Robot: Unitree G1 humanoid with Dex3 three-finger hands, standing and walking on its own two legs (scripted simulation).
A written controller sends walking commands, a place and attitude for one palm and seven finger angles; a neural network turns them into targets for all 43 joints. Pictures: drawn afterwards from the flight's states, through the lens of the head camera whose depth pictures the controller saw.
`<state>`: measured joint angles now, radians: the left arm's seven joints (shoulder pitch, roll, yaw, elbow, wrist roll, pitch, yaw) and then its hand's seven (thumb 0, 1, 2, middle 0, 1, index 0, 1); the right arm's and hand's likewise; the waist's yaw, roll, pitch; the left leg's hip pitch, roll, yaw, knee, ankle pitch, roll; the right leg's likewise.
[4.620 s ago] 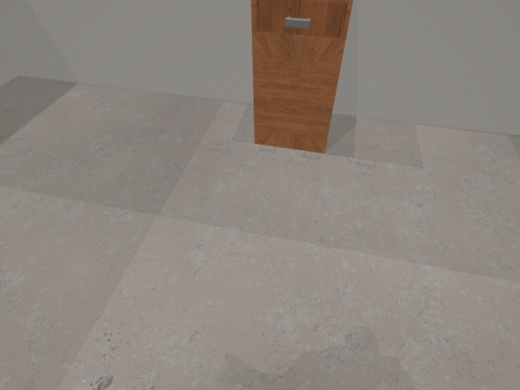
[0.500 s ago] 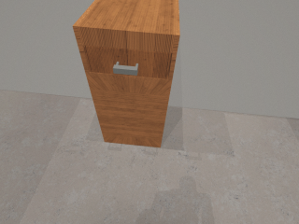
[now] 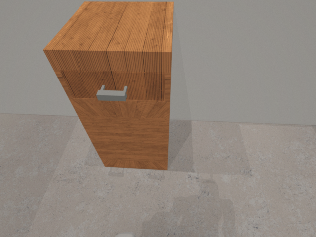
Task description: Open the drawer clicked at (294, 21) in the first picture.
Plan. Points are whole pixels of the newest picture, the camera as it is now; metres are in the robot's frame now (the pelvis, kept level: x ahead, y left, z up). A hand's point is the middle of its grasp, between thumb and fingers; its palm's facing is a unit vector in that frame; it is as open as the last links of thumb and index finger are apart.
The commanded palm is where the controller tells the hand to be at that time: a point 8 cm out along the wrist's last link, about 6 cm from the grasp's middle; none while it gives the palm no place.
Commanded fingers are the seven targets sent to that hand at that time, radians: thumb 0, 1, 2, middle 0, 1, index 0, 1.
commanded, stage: take the last steps up to it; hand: left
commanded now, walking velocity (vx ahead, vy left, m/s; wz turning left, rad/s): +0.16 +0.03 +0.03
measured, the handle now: (113, 91) +0.61 +0.22 -0.02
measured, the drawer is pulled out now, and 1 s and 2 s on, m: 0.00 0.00 0.00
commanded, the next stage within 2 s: come to a stop and stand still in 0.06 s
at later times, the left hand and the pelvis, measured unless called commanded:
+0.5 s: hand out of the picture +0.09 +0.21 -0.18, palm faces +0.02 -0.98 -0.21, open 7.4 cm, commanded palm none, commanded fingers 0.00 0.90 0.90 -0.20 -0.30 -0.20 -0.30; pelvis +0.07 +0.02 +0.00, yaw -2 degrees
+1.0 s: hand out of the picture +0.07 +0.10 -0.16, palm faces +0.03 -0.97 -0.23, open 7.2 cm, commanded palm none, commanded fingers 0.00 0.90 0.90 -0.20 -0.30 -0.20 -0.30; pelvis +0.02 -0.08 +0.00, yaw +0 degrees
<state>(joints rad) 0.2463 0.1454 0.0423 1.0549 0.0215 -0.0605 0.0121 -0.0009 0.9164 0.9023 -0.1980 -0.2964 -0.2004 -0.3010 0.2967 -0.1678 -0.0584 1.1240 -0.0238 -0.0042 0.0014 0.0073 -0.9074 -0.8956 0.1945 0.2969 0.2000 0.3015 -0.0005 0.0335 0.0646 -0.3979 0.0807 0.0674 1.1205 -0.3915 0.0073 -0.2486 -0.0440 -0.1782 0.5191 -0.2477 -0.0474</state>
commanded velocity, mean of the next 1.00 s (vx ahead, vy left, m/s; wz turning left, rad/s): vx -0.07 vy -0.04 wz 0.00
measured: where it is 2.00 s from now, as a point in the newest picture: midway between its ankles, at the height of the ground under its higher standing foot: outside the picture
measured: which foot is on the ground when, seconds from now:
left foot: up 0.00-0.22, down 0.24-0.68, up 0.70-1.00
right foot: down 0.00-0.26, up 0.28-0.66, down 0.68-1.00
